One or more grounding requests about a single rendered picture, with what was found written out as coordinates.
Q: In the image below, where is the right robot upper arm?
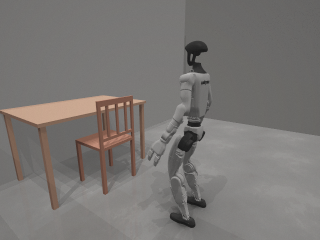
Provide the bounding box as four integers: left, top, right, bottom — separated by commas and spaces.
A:
207, 74, 213, 106

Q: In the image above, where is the chair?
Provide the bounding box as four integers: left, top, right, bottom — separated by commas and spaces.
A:
75, 95, 136, 195

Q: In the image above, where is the robot shin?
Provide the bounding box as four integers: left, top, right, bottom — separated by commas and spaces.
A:
182, 161, 201, 202
168, 176, 190, 220

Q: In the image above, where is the right robot forearm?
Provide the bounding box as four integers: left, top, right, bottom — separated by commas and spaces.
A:
199, 104, 211, 123

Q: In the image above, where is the table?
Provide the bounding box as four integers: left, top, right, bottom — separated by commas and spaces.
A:
0, 95, 146, 210

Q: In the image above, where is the left robot hand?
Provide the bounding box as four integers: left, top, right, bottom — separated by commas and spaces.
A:
148, 139, 167, 167

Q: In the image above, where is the left robot shin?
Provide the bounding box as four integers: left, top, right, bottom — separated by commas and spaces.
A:
168, 176, 190, 220

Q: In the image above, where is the right robot shin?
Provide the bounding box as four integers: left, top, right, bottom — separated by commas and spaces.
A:
182, 161, 201, 202

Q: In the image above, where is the left robot forearm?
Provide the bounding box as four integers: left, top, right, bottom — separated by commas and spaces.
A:
160, 104, 186, 144

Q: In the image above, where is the left robot upper arm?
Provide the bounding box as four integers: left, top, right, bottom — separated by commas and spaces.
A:
179, 73, 195, 116

